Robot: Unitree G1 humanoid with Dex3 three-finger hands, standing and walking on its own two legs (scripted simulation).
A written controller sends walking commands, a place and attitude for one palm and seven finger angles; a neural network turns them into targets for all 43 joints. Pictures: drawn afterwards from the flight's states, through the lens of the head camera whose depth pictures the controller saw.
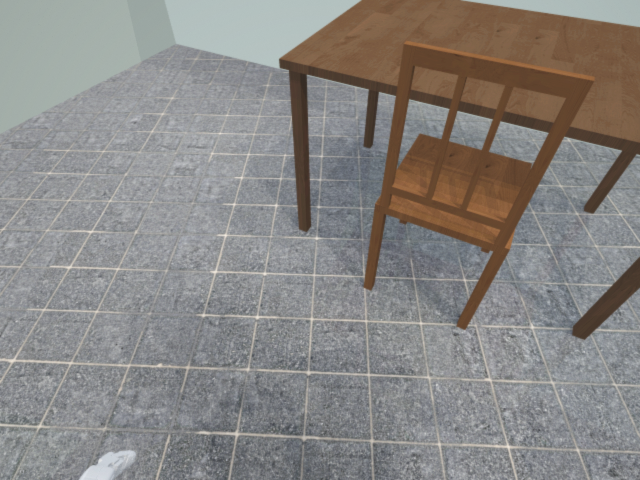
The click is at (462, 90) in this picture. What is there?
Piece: chair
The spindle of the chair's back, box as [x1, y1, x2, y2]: [426, 75, 466, 198]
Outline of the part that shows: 458,75 426,197 431,198 434,191 466,77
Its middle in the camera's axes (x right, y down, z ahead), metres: +0.30 -0.23 +0.95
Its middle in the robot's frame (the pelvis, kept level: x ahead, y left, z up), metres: +0.87 -0.26 -0.07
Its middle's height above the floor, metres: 0.70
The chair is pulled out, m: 0.00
